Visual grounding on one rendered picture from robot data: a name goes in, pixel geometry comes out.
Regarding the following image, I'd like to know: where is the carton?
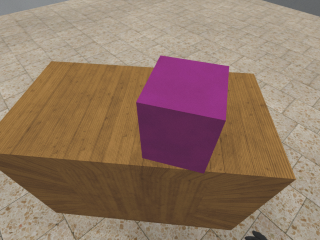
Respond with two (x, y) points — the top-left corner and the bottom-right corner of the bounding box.
(136, 55), (229, 174)

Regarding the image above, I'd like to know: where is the robot right hand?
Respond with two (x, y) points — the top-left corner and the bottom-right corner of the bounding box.
(245, 230), (267, 240)

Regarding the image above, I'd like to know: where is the pedestal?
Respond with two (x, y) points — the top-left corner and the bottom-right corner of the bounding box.
(0, 61), (296, 231)

